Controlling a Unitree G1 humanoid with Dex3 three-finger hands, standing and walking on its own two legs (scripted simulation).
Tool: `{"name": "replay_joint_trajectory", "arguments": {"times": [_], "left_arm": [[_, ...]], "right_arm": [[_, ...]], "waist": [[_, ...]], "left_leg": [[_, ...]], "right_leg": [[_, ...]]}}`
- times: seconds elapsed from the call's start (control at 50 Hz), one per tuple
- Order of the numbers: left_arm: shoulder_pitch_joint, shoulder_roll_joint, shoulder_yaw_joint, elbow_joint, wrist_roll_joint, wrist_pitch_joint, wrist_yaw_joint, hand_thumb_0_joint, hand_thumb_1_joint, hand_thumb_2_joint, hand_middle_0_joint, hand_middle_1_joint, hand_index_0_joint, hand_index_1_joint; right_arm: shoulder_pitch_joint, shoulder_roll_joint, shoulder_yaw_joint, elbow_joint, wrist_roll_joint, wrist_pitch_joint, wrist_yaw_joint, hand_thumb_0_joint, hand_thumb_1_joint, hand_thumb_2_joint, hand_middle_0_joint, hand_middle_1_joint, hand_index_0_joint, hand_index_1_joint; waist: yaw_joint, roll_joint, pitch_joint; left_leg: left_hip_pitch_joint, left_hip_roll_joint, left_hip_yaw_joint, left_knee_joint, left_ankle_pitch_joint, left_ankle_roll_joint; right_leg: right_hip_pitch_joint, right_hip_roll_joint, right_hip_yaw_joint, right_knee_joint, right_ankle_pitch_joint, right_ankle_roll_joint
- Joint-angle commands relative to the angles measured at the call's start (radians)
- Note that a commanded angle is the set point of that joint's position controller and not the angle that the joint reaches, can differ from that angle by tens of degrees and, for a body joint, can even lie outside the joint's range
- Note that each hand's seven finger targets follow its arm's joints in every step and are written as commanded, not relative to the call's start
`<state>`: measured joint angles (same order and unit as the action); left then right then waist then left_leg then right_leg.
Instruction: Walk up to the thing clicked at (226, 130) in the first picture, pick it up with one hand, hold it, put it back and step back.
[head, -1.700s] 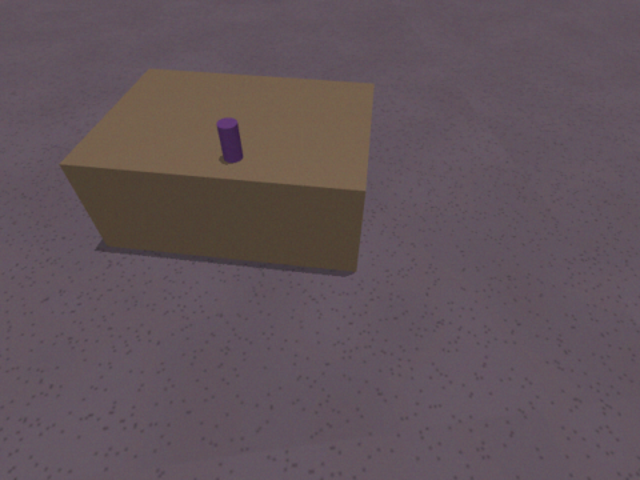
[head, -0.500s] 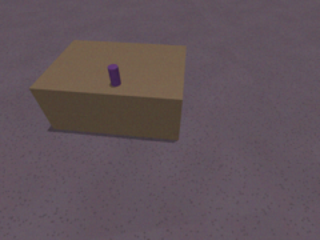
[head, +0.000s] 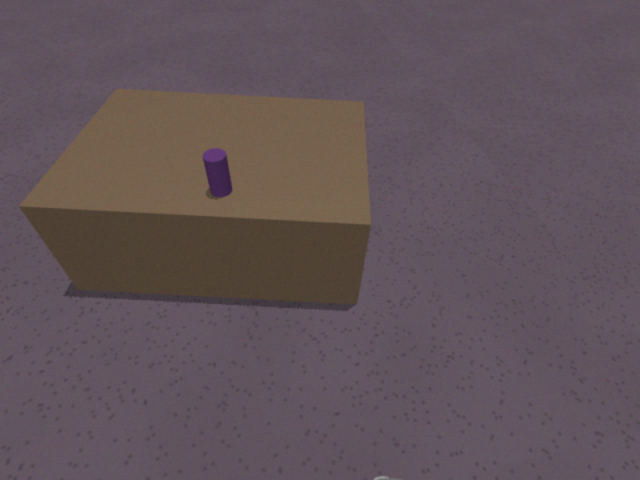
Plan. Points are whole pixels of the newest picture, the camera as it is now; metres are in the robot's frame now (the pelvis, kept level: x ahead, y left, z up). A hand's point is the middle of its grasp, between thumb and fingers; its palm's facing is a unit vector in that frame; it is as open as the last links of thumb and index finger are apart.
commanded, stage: walk up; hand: left
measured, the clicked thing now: (218, 173) +1.04 +0.28 -0.29
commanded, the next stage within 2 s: none
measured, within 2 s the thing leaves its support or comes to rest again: neither
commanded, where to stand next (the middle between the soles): +0.60 +0.10 m, yaw -5 degrees
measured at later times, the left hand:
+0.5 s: hand (118, 424) +0.26 +0.29 -0.13, palm faces -0.04 -0.91 -0.41, open 7.4 cm
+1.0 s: hand (113, 305) +0.47 +0.36 -0.14, palm faces -0.15 -0.91 -0.38, open 7.4 cm
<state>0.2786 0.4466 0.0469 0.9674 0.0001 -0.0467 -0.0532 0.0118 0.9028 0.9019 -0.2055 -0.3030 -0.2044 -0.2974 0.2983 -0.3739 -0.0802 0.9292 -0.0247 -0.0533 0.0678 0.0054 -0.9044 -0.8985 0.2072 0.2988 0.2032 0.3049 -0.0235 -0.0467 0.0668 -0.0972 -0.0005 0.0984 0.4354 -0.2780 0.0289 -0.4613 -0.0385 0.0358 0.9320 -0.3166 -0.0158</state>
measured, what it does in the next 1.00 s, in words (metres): walks ahead: right foot, then left foot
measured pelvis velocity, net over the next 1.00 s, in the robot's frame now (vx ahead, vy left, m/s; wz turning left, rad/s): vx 0.39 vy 0.09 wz -0.08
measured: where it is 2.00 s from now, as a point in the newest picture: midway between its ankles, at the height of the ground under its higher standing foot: (272, 393)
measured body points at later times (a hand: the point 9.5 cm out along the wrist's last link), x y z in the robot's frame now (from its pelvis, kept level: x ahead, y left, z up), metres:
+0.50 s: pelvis +0.20 +0.01 +0.00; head +0.22 +0.00 +0.45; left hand +0.26 +0.33 -0.10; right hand +0.28 -0.32 -0.12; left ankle +0.30 +0.17 -0.70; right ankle +0.20 -0.12 -0.74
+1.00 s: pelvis +0.39 +0.09 +0.00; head +0.41 +0.09 +0.45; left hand +0.48 +0.41 -0.11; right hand +0.39 -0.23 -0.12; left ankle +0.36 +0.18 -0.74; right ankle +0.48 -0.05 -0.71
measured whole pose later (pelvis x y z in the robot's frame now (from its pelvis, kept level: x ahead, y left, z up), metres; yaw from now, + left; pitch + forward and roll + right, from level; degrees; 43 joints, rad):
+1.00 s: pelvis +0.39 +0.09 +0.00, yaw -4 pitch -2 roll +1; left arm 0.29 0.42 0.04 0.89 0.01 -0.05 -0.04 0.01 0.90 0.90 -0.21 -0.30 -0.21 -0.30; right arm 0.37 -0.40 -0.06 0.82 -0.02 -0.05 0.06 0.01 -0.90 -0.90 0.21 0.30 0.20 0.31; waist -0.04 -0.01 0.10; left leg -0.13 -0.01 0.14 0.47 -0.31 0.05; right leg -0.48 -0.07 -0.03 0.76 -0.25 -0.01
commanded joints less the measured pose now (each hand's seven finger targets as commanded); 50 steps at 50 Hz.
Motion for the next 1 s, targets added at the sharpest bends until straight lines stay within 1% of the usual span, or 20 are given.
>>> {"name": "replay_joint_trajectory", "arguments": {"times": [0.0,0.1,0.14,0.16,0.18,0.2,0.22,0.28,0.32,0.42,0.52,0.58,0.6,0.62,0.64,0.66,0.74,0.84,0.92,0.98], "left_arm": [[-0.057,0.165,0.050,-0.116,0.007,-0.029,-0.002,0.000,0.900,0.900,-0.200,-0.300,-0.200,-0.300],[-0.060,0.145,0.060,-0.130,0.007,-0.037,-0.002,0.000,0.900,0.900,-0.200,-0.300,-0.200,-0.300],[0.066,0.171,0.081,-0.098,0.009,-0.044,0.013,0.000,0.900,0.900,-0.200,-0.300,-0.200,-0.300],[0.162,0.214,0.101,-0.083,0.012,-0.052,0.026,0.000,0.900,0.900,-0.200,-0.300,-0.200,-0.300],[0.231,0.303,0.127,-0.091,0.016,-0.058,0.039,0.000,0.900,0.900,-0.200,-0.300,-0.200,-0.300],[0.184,0.318,0.120,-0.112,-0.001,-0.055,0.041,0.000,0.900,0.900,-0.200,-0.300,-0.200,-0.300],[0.116,0.316,0.116,-0.135,-0.008,-0.051,0.045,0.000,0.900,0.900,-0.200,-0.300,-0.200,-0.300],[0.029,0.243,0.091,-0.159,-0.013,-0.056,0.049,0.000,0.900,0.900,-0.200,-0.300,-0.200,-0.300],[0.013,0.220,0.081,-0.163,-0.011,-0.066,0.048,0.000,0.900,0.900,-0.200,-0.300,-0.200,-0.300],[0.017,0.248,0.089,-0.197,0.005,-0.081,0.045,0.000,0.900,0.900,-0.200,-0.300,-0.200,-0.300],[0.046,0.274,0.088,-0.188,0.009,-0.078,0.038,0.000,0.900,0.900,-0.200,-0.300,-0.200,-0.300],[-0.015,0.260,0.080,-0.201,0.013,-0.068,0.040,0.000,0.900,0.900,-0.200,-0.300,-0.200,-0.300],[0.014,0.207,0.063,-0.200,0.018,-0.064,0.042,0.000,0.900,0.900,-0.200,-0.300,-0.200,-0.300],[0.075,0.110,0.034,-0.198,0.012,-0.063,0.042,0.000,0.900,0.900,-0.200,-0.300,-0.200,-0.300],[0.114,0.124,0.034,-0.187,-0.007,-0.053,0.051,0.000,0.900,0.900,-0.200,-0.300,-0.200,-0.300],[0.099,0.216,0.054,-0.163,0.003,-0.045,0.067,0.000,0.900,0.900,-0.200,-0.300,-0.200,-0.300],[0.137,0.210,0.055,-0.105,-0.019,-0.040,0.043,0.000,0.900,0.900,-0.200,-0.300,-0.200,-0.300],[0.076,0.164,0.045,-0.136,-0.003,-0.031,0.027,0.000,0.900,0.900,-0.200,-0.300,-0.200,-0.300],[-0.013,0.145,0.048,-0.172,0.006,-0.032,0.023,0.000,0.900,0.900,-0.200,-0.300,-0.200,-0.300],[0.006,0.125,0.051,-0.176,0.006,-0.048,0.029,0.000,0.900,0.900,-0.200,-0.300,-0.200,-0.300]], "right_arm": [[-0.039,-0.286,-0.066,-0.116,0.007,-0.035,-0.017,0.000,-0.900,-0.900,0.200,0.300,0.200,0.300],[-0.008,-0.274,-0.061,-0.149,0.009,-0.020,-0.018,0.000,-0.900,-0.900,0.200,0.300,0.200,0.300],[-0.016,-0.250,-0.051,-0.172,0.014,-0.013,-0.018,0.000,-0.900,-0.900,0.200,0.300,0.200,0.300],[0.020,-0.205,-0.034,-0.180,0.017,-0.014,-0.017,0.000,-0.900,-0.900,0.200,0.300,0.200,0.300],[0.069,-0.156,-0.015,-0.198,0.014,-0.013,-0.017,0.000,-0.900,-0.900,0.200,0.300,0.200,0.300],[0.080,-0.242,-0.033,-0.178,0.014,0.003,-0.025,0.000,-0.900,-0.900,0.200,0.300,0.200,0.300],[0.060,-0.283,-0.043,-0.162,0.009,0.009,-0.031,0.000,-0.900,-0.900,0.200,0.300,0.200,0.300],[0.052,-0.255,-0.038,-0.134,0.021,0.010,-0.023,0.000,-0.900,-0.900,0.200,0.300,0.200,0.300],[0.085,-0.234,-0.038,-0.120,0.014,0.019,-0.013,0.000,-0.900,-0.900,0.200,0.300,0.200,0.300],[-0.012,-0.217,-0.046,-0.160,-0.001,0.024,0.013,0.000,-0.900,-0.900,0.200,0.300,0.200,0.300],[-0.103,-0.213,-0.059,-0.183,-0.004,0.005,0.028,0.000,-0.900,-0.900,0.200,0.300,0.200,0.300],[0.052,-0.240,-0.080,-0.135,-0.010,-0.006,0.019,0.000,-0.900,-0.900,0.200,0.300,0.200,0.300],[0.172,-0.292,-0.099,-0.092,-0.012,-0.013,0.006,0.000,-0.900,-0.900,0.200,0.300,0.200,0.300],[0.241,-0.360,-0.117,-0.088,-0.021,-0.020,-0.008,0.000,-0.900,-0.900,0.200,0.300,0.200,0.300],[0.176,-0.405,-0.116,-0.126,-0.008,-0.025,-0.013,0.000,-0.900,-0.900,0.200,0.300,0.200,0.300],[0.110,-0.414,-0.117,-0.143,0.021,-0.020,-0.011,0.000,-0.900,-0.900,0.200,0.300,0.200,0.300],[-0.011,-0.283,-0.062,-0.176,0.022,-0.030,-0.025,0.000,-0.900,-0.900,0.200,0.300,0.200,0.300],[0.037,-0.282,-0.060,-0.182,0.016,-0.035,-0.028,0.000,-0.900,-0.900,0.200,0.300,0.200,0.300],[0.093,-0.288,-0.065,-0.186,0.011,-0.026,-0.027,0.000,-0.900,-0.900,0.200,0.300,0.200,0.300],[0.055,-0.273,-0.058,-0.211,0.008,-0.012,-0.024,0.000,-0.900,-0.900,0.200,0.300,0.200,0.300]], "waist": [[-0.003,0.189,0.085],[0.008,0.140,0.018],[0.085,0.026,-0.064],[0.135,-0.103,-0.136],[0.136,-0.288,-0.190],[0.123,-0.152,-0.167],[0.108,-0.124,-0.109],[0.050,-0.048,-0.012],[0.022,-0.066,-0.003],[0.037,-0.075,0.022],[0.057,-0.080,0.004],[-0.055,-0.004,-0.072],[-0.107,0.152,-0.135],[-0.128,0.397,-0.138],[-0.077,0.400,-0.105],[-0.062,0.319,-0.067],[0.018,0.220,0.030],[-0.003,0.203,-0.004],[-0.035,0.178,0.009],[-0.007,0.168,-0.025]], "left_leg": [[-0.053,0.263,-0.189,-0.228,0.043,0.201],[-0.092,0.221,-0.121,-0.079,0.197,0.149],[-0.167,0.174,-0.070,0.163,0.329,0.111],[-0.240,0.101,-0.017,0.405,0.270,0.074],[-0.447,-0.025,0.004,0.663,-0.163,0.026],[-0.506,-0.006,-0.115,0.740,-0.274,0.014],[-0.517,0.031,-0.149,0.785,-0.279,0.011],[-0.466,0.091,-0.196,0.735,-0.122,0.012],[-0.413,0.090,-0.170,0.669,-0.051,-0.001],[-0.418,0.129,-0.117,0.436,-0.006,-0.044],[-0.276,0.105,-0.054,0.221,0.066,-0.027],[-0.009,0.077,-0.039,0.140,0.053,-0.001],[0.154,0.067,-0.083,0.123,-0.038,0.023],[0.212,0.234,-0.348,-0.045,-0.243,0.062],[0.184,0.394,-0.713,-0.210,-0.331,0.110],[0.090,0.445,-0.752,-0.202,-0.375,0.190],[-0.106,0.260,-0.306,-0.182,-0.026,0.097],[-0.020,0.262,-0.211,-0.170,0.124,0.194],[-0.011,0.264,-0.177,-0.140,0.295,0.176],[-0.034,0.248,-0.136,-0.033,0.431,0.177]], "right_leg": [[-0.039,-0.064,-0.029,-0.200,0.056,0.014],[0.173,0.002,-0.109,-0.329,0.162,-0.025],[0.415,0.043,-0.127,-0.391,0.172,-0.046],[0.553,-0.013,-0.034,-0.456,0.085,-0.071],[0.685,-0.288,0.407,-0.549,0.007,-0.165],[0.629,-0.386,0.628,-0.652,-0.151,-0.247],[0.528,-0.404,0.656,-0.675,-0.215,-0.296],[0.340,-0.264,0.321,-0.670,-0.015,-0.208],[0.271,-0.209,0.199,-0.665,0.104,-0.182],[0.214,-0.209,0.098,-0.681,0.060,-0.216],[0.178,-0.190,0.063,-0.612,0.020,-0.180],[0.074,-0.192,0.049,-0.422,0.077,-0.142],[-0.005,-0.127,-0.002,-0.163,0.108,-0.108],[-0.138,0.011,-0.072,0.129,-0.082,-0.052],[-0.280,0.115,-0.025,0.238,-0.199,-0.036],[-0.252,0.033,0.047,0.306,-0.226,-0.052],[-0.129,-0.033,0.057,0.183,-0.017,-0.033],[-0.115,-0.040,-0.015,-0.033,0.018,0.014],[-0.069,-0.040,-0.076,-0.179,0.058,0.003],[0.069,-0.005,-0.105,-0.295,0.105,-0.014]]}}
